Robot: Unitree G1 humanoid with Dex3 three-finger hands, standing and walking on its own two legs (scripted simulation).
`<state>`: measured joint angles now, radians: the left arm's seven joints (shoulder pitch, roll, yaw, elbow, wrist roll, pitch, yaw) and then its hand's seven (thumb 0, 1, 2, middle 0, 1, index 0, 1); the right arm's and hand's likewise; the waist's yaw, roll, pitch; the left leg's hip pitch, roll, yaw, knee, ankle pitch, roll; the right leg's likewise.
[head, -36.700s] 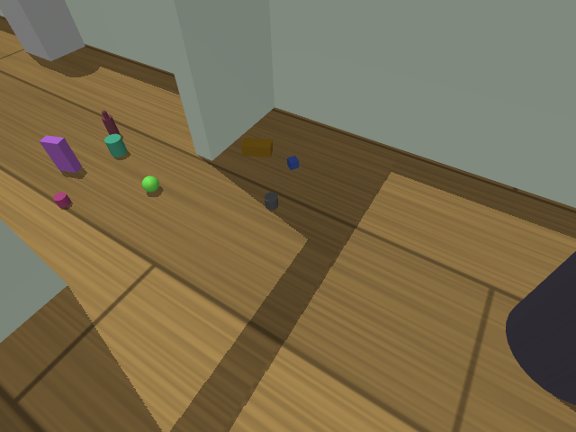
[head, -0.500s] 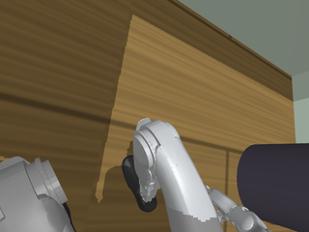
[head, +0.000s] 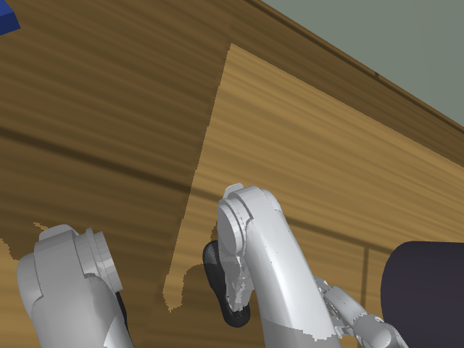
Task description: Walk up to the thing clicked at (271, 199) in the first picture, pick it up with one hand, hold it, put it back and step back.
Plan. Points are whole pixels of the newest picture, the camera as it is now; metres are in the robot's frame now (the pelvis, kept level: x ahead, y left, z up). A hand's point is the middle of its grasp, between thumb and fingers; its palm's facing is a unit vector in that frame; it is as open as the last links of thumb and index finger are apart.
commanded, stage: settle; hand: left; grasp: from above
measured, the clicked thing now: out of the picture +0.44 +0.40 -0.23
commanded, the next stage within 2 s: lift in 0.42 s
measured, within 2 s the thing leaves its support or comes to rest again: neither
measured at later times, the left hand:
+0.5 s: hand out of the picture +0.42 +0.38 -0.12, palm faces -0.42 -0.12 -0.90, open 8.5 cm
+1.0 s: hand out of the picture +0.37 +0.38 -0.03, palm faces -0.44 -0.15 -0.88, open 8.5 cm
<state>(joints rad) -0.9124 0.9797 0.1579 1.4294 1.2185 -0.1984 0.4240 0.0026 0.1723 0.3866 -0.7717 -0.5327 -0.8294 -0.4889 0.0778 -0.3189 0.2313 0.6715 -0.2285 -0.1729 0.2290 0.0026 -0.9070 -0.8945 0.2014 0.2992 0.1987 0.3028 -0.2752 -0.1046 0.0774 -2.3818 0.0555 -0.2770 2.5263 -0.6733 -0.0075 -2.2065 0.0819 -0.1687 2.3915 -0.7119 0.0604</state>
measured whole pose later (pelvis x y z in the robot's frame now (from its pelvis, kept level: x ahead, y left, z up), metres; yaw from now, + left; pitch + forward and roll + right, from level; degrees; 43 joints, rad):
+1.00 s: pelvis -0.01 -0.01 +0.09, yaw +8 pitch +33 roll -8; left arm -0.71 0.74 0.07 0.98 1.08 -0.13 0.07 0.00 0.19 0.38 -0.75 -0.54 -0.81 -0.50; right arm 0.18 -0.27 0.03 0.66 -0.05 0.03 0.10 0.00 -0.92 -0.90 0.20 0.30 0.20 0.30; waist -0.15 0.02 -0.12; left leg -2.18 0.05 -0.12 2.19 -0.60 0.01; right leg -2.05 0.03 -0.07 2.14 -0.68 0.04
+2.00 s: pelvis +0.04 +0.01 +0.40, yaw +14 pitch +13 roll -2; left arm -0.34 0.42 -0.15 0.85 1.02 0.00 0.14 0.01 0.20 0.45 -0.64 -0.66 -0.73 -0.60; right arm 0.25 -0.24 -0.02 0.73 0.03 -0.03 -0.05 0.01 -0.91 -0.90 0.20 0.30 0.20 0.30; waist -0.06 0.04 -0.12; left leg -0.86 0.06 0.00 1.04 -0.41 0.01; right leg -0.79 0.00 0.00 0.99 -0.44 0.03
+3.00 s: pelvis +0.08 +0.02 +0.46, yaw +13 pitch +4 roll +0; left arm -0.27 0.39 -0.22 0.69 1.00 0.04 0.01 0.01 0.21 0.47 -0.62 -0.69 -0.70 -0.62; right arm 0.22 -0.25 -0.03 0.68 0.06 0.05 -0.04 0.01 -0.90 -0.89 0.20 0.30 0.20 0.30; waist -0.01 0.04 -0.05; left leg -0.38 0.03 0.05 0.59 -0.28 0.00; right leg -0.34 -0.02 0.03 0.58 -0.31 0.03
